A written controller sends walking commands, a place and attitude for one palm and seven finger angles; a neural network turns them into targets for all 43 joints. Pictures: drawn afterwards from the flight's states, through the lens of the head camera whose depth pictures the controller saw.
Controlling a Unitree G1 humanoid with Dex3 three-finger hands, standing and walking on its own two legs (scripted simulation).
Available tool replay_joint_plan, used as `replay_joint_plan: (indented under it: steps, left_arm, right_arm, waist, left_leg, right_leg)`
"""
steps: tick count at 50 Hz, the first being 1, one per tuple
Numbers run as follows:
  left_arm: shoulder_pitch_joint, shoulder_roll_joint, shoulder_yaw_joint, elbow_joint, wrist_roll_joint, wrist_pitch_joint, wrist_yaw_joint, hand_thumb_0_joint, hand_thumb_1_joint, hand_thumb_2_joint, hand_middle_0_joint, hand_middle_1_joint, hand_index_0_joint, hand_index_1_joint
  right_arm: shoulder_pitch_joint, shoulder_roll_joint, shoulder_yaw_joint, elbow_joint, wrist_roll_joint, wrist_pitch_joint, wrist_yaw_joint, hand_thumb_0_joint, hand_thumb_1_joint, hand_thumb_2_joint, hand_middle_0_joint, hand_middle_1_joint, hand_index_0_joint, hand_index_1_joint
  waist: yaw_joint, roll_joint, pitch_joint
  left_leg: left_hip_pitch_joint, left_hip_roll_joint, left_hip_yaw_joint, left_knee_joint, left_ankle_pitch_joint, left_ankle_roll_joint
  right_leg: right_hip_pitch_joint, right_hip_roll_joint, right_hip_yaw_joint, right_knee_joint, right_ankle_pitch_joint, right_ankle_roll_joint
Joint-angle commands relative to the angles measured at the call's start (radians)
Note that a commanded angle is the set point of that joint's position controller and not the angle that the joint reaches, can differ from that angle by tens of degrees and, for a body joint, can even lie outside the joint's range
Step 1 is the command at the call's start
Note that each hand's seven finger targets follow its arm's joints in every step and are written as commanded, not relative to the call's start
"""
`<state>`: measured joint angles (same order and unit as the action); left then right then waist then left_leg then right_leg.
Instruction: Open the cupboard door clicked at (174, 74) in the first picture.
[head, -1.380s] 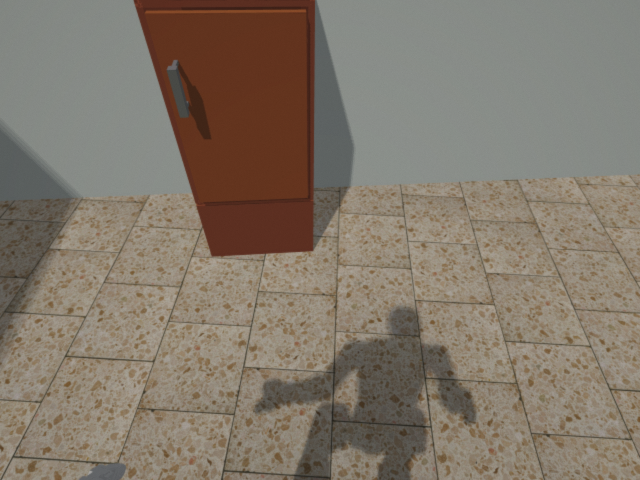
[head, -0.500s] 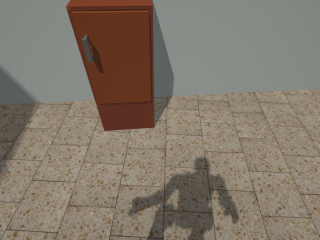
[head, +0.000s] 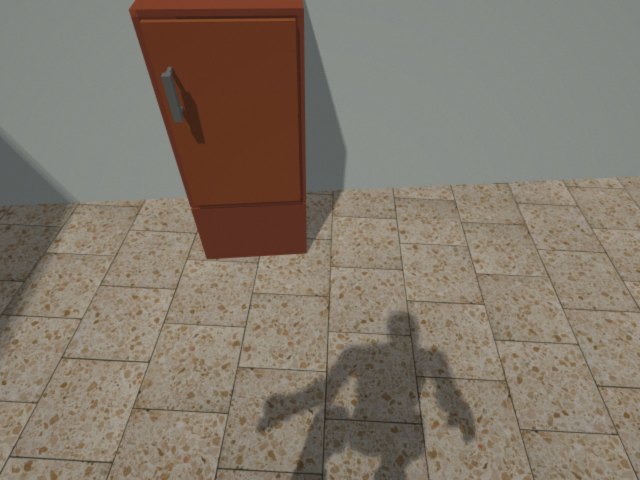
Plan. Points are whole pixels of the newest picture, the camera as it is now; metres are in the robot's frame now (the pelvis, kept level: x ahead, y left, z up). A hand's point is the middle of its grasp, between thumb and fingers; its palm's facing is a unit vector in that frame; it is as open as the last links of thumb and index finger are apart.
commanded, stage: look at it before walking up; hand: left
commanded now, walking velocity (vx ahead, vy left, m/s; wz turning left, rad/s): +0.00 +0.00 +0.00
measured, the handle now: (174, 94) +1.01 +0.45 -0.03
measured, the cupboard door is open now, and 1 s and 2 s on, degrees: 0 0 0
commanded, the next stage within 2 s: walk to a spot facing it in 0.16 s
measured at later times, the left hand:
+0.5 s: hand out of the picture +0.07 +0.24 -0.17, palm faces +0.05 -0.95 -0.31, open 7.4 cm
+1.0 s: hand out of the picture +0.05 +0.27 -0.17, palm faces +0.31 -0.93 -0.19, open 7.4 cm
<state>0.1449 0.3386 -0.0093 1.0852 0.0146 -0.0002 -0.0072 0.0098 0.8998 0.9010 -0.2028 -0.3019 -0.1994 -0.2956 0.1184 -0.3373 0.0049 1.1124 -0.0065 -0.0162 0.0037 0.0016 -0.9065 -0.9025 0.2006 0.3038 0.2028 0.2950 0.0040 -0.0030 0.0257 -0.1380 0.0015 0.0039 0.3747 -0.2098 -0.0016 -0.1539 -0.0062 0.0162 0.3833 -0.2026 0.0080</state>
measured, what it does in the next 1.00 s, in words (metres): lifts its right foot, turning left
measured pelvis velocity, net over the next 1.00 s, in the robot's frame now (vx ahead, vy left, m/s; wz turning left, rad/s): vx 0.06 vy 0.06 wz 0.34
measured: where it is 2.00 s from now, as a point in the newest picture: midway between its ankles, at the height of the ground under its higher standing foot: outside the picture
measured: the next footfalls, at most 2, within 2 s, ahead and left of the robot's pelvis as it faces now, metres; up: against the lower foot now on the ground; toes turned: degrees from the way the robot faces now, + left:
right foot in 1.24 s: +0.32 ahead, -0.01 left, +0.00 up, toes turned +19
left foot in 1.70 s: +0.27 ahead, +0.20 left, +0.00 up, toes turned +21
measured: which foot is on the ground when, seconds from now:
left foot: down 0.00-1.00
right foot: down 0.00-0.64, up 0.66-1.00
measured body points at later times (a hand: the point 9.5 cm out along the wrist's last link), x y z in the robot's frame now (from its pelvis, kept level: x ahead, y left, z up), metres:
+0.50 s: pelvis +0.00 +0.00 -0.01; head +0.02 +0.01 +0.44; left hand +0.07 +0.29 -0.14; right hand +0.08 -0.27 -0.15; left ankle +0.00 +0.12 -0.74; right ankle +0.00 -0.12 -0.75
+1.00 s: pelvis +0.06 +0.06 +0.00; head +0.07 +0.09 +0.45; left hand +0.03 +0.32 -0.16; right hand +0.08 -0.17 -0.14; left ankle -0.01 +0.11 -0.75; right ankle +0.14 -0.08 -0.67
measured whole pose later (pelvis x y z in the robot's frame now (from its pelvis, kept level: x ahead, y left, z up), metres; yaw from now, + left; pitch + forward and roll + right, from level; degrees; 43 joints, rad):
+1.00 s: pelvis +0.06 +0.06 +0.00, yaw +19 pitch +2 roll -1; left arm 0.23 0.23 0.06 1.00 0.03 0.02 -0.02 0.01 0.90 0.90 -0.20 -0.30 -0.19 -0.29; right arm 0.43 -0.13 -0.03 1.06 -0.01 -0.05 -0.01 0.00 -0.91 -0.90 0.20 0.30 0.20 0.30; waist -0.04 -0.03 0.00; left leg -0.11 -0.09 -0.06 0.32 -0.24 0.09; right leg -0.57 -0.10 -0.03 0.99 -0.23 0.09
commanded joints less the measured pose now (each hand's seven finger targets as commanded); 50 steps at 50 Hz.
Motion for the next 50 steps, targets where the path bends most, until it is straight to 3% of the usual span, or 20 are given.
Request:
replay_joint_plan:
  steps: [1, 15, 18, 20, 23, 24, 25, 26, 27, 29, 30, 31, 32, 33, 34, 36, 38, 39, 46, 50]
  left_arm:
    - [-0.045, 0.205, 0.043, -0.064, -0.002, -0.026, 0.019, 0.000, 0.900, 0.900, -0.200, -0.300, -0.200, -0.300]
    - [-0.040, 0.207, 0.046, -0.067, -0.004, -0.026, 0.021, 0.000, 0.900, 0.900, -0.200, -0.300, -0.200, -0.300]
    - [0.019, 0.108, 0.035, -0.073, -0.006, 0.003, 0.034, 0.000, 0.900, 0.900, -0.200, -0.300, -0.200, -0.300]
    - [0.036, 0.110, 0.042, -0.090, -0.005, 0.015, 0.037, 0.000, 0.900, 0.900, -0.200, -0.300, -0.200, -0.300]
    - [0.059, 0.142, 0.064, -0.133, 0.000, 0.021, 0.042, 0.000, 0.900, 0.900, -0.200, -0.300, -0.200, -0.300]
    - [0.066, 0.154, 0.071, -0.150, 0.002, 0.021, 0.043, 0.000, 0.900, 0.900, -0.200, -0.300, -0.200, -0.300]
    - [0.062, 0.160, 0.076, -0.168, 0.006, 0.020, 0.046, 0.000, 0.900, 0.900, -0.200, -0.300, -0.200, -0.300]
    - [0.055, 0.157, 0.079, -0.180, 0.012, 0.019, 0.050, 0.000, 0.900, 0.900, -0.200, -0.300, -0.200, -0.300]
    - [0.036, 0.150, 0.083, -0.190, 0.017, 0.015, 0.050, 0.000, 0.900, 0.900, -0.200, -0.300, -0.200, -0.300]
    - [0.011, 0.143, 0.089, -0.202, 0.016, 0.010, 0.040, 0.000, 0.900, 0.900, -0.200, -0.300, -0.200, -0.300]
    - [0.013, 0.141, 0.091, -0.206, 0.011, 0.014, 0.034, 0.000, 0.900, 0.900, -0.200, -0.300, -0.200, -0.300]
    - [0.005, 0.107, 0.087, -0.213, 0.009, 0.020, 0.027, 0.000, 0.900, 0.900, -0.200, -0.300, -0.200, -0.300]
    - [-0.004, 0.017, 0.077, -0.251, 0.003, 0.030, 0.013, 0.000, 0.900, 0.900, -0.200, -0.300, -0.200, -0.300]
    - [-0.086, 0.014, 0.067, -0.297, 0.013, 0.026, 0.011, 0.000, 0.900, 0.900, -0.200, -0.300, -0.200, -0.300]
    - [-0.103, 0.013, 0.079, -0.284, 0.015, 0.020, 0.008, 0.000, 0.900, 0.900, -0.200, -0.300, -0.200, -0.300]
    - [-0.014, 0.019, 0.088, -0.231, 0.019, 0.002, -0.008, 0.000, 0.900, 0.900, -0.200, -0.300, -0.200, -0.300]
    - [0.048, -0.009, 0.085, -0.193, 0.018, -0.001, -0.013, 0.000, 0.900, 0.900, -0.200, -0.300, -0.200, -0.300]
    - [0.061, -0.019, 0.084, -0.187, 0.017, -0.003, -0.013, 0.000, 0.900, 0.900, -0.200, -0.300, -0.200, -0.300]
    - [-0.008, -0.050, 0.081, -0.197, 0.018, -0.018, -0.011, 0.000, 0.900, 0.900, -0.200, -0.300, -0.200, -0.300]
    - [-0.068, -0.063, 0.078, -0.203, 0.011, -0.022, -0.009, 0.000, 0.900, 0.900, -0.200, -0.300, -0.200, -0.300]
  right_arm:
    - [-0.049, -0.206, -0.041, -0.064, 0.000, -0.017, -0.016, 0.000, -0.900, -0.900, 0.200, 0.300, 0.200, 0.300]
    - [-0.050, -0.204, -0.040, -0.067, -0.001, -0.016, -0.014, 0.000, -0.900, -0.900, 0.200, 0.300, 0.200, 0.300]
    - [-0.002, -0.094, -0.024, -0.075, -0.004, 0.011, -0.010, 0.000, -0.900, -0.900, 0.200, 0.300, 0.200, 0.300]
    - [0.009, -0.091, -0.029, -0.095, -0.005, 0.025, -0.009, 0.000, -0.900, -0.900, 0.200, 0.300, 0.200, 0.300]
    - [0.028, -0.085, -0.046, -0.140, -0.004, 0.039, -0.006, 0.000, -0.900, -0.900, 0.200, 0.300, 0.200, 0.300]
    - [0.033, -0.076, -0.053, -0.157, -0.003, 0.045, -0.006, 0.000, -0.900, -0.900, 0.200, 0.300, 0.200, 0.300]
    - [0.036, -0.062, -0.058, -0.172, -0.006, 0.051, -0.006, 0.000, -0.900, -0.900, 0.200, 0.300, 0.200, 0.300]
    - [0.037, -0.055, -0.067, -0.184, -0.006, 0.054, -0.005, 0.000, -0.900, -0.900, 0.200, 0.300, 0.200, 0.300]
    - [0.050, -0.040, -0.068, -0.186, -0.004, 0.053, -0.001, 0.000, -0.900, -0.900, 0.200, 0.300, 0.200, 0.300]
    - [0.112, -0.014, -0.064, -0.183, -0.003, 0.046, 0.010, 0.000, -0.900, -0.900, 0.200, 0.300, 0.200, 0.300]
    - [0.154, -0.015, -0.064, -0.178, -0.009, 0.044, 0.013, 0.000, -0.900, -0.900, 0.200, 0.300, 0.200, 0.300]
    - [0.221, -0.046, -0.072, -0.168, -0.014, 0.037, 0.017, 0.000, -0.900, -0.900, 0.200, 0.300, 0.200, 0.300]
    - [0.298, -0.158, -0.102, -0.163, -0.029, 0.027, 0.014, 0.000, -0.900, -0.900, 0.200, 0.300, 0.200, 0.300]
    - [0.340, -0.188, -0.106, -0.155, -0.026, 0.019, 0.007, 0.000, -0.900, -0.900, 0.200, 0.300, 0.200, 0.300]
    - [0.300, -0.146, -0.097, -0.156, -0.020, 0.017, -0.003, 0.000, -0.900, -0.900, 0.200, 0.300, 0.200, 0.300]
    - [0.209, -0.075, -0.077, -0.181, -0.016, -0.007, -0.013, 0.000, -0.900, -0.900, 0.200, 0.300, 0.200, 0.300]
    - [0.227, -0.047, -0.074, -0.168, -0.010, -0.027, -0.018, 0.000, -0.900, -0.900, 0.200, 0.300, 0.200, 0.300]
    - [0.246, -0.038, -0.075, -0.159, -0.007, -0.033, -0.019, 0.000, -0.900, -0.900, 0.200, 0.300, 0.200, 0.300]
    - [0.376, 0.012, -0.079, -0.099, -0.005, -0.050, -0.028, 0.000, -0.900, -0.900, 0.200, 0.300, 0.200, 0.300]
    - [0.402, 0.022, -0.076, -0.074, -0.008, -0.052, -0.033, 0.000, -0.900, -0.900, 0.200, 0.300, 0.200, 0.300]
  waist:
    - [-0.005, -0.001, -0.048]
    - [-0.003, -0.004, -0.068]
    - [0.004, 0.006, -0.065]
    - [0.009, -0.005, -0.049]
    - [0.015, -0.095, -0.072]
    - [0.016, -0.144, -0.071]
    - [0.017, -0.202, -0.048]
    - [0.016, -0.219, -0.034]
    - [0.002, -0.197, -0.025]
    - [-0.029, -0.172, -0.049]
    - [-0.045, -0.141, -0.055]
    - [-0.083, -0.003, -0.063]
    - [-0.116, 0.375, 0.003]
    - [-0.129, 0.331, 0.054]
    - [-0.095, 0.194, 0.070]
    - [-0.031, 0.095, 0.060]
    - [-0.023, 0.090, 0.020]
    - [-0.024, 0.097, 0.006]
    - [-0.063, 0.087, 0.021]
    - [-0.072, 0.098, 0.062]
  left_leg:
    - [0.018, 0.117, -0.100, -0.065, 0.119, 0.031]
    - [0.017, 0.115, -0.102, -0.042, 0.201, 0.030]
    - [-0.055, 0.104, -0.103, 0.019, 0.232, 0.018]
    - [-0.112, 0.094, -0.114, 0.063, 0.226, 0.019]
    - [-0.192, 0.045, -0.084, 0.216, 0.170, 0.010]
    - [-0.210, 0.020, -0.052, 0.305, 0.067, 0.001]
    - [-0.245, 0.002, -0.018, 0.405, -0.168, -0.011]
    - [-0.263, 0.008, -0.006, 0.497, -0.288, -0.013]
    - [-0.246, 0.034, 0.004, 0.516, -0.314, -0.017]
    - [-0.167, 0.049, 0.054, 0.360, -0.243, -0.019]
    - [-0.055, 0.036, 0.089, 0.261, -0.166, -0.015]
    - [0.069, 0.065, 0.002, 0.112, -0.190, 0.011]
    - [0.069, 0.305, -0.447, -0.117, -0.428, 0.111]
    - [-0.023, 0.401, -0.672, -0.256, -0.540, 0.194]
    - [-0.090, 0.357, -0.654, -0.268, -0.623, 0.182]
    - [-0.121, 0.274, -0.510, -0.236, -0.491, 0.154]
    - [-0.067, 0.206, -0.372, -0.208, -0.307, 0.141]
    - [-0.036, 0.193, -0.336, -0.200, -0.247, 0.147]
    - [0.137, 0.203, -0.354, -0.188, -0.007, 0.206]
    - [0.135, 0.208, -0.353, -0.179, 0.101, 0.221]
  right_leg:
    - [-0.008, -0.106, 0.100, -0.062, 0.108, -0.036]
    - [0.024, -0.119, 0.078, -0.034, 0.186, -0.033]
    - [0.024, -0.133, 0.048, 0.029, 0.190, -0.011]
    - [0.013, -0.146, 0.042, 0.056, 0.182, -0.012]
    - [0.026, -0.239, 0.082, 0.048, 0.188, -0.065]
    - [0.011, -0.297, 0.119, 0.021, 0.202, -0.105]
    - [-0.009, -0.358, 0.145, -0.005, 0.239, -0.154]
    - [-0.030, -0.396, 0.152, -0.012, 0.303, -0.192]
    - [-0.048, -0.392, 0.111, -0.010, 0.305, -0.194]
    - [-0.055, -0.352, 0.027, 0.041, 0.165, -0.139]
    - [-0.140, -0.321, -0.027, 0.076, -0.041, -0.096]
    - [-0.278, -0.254, -0.093, 0.223, -0.276, -0.038]
    - [-0.515, -0.073, -0.194, 0.555, -0.475, 0.045]
    - [-0.588, -0.053, -0.069, 0.717, -0.449, 0.036]
    - [-0.573, -0.077, 0.004, 0.790, -0.321, 0.019]
    - [-0.533, -0.097, 0.007, 0.821, -0.156, 0.030]
    - [-0.501, -0.096, -0.011, 0.786, -0.071, 0.047]
    - [-0.502, -0.093, -0.020, 0.766, -0.057, 0.053]
    - [-0.593, -0.095, -0.033, 0.639, -0.034, 0.078]
    - [-0.590, -0.101, -0.036, 0.554, -0.036, 0.081]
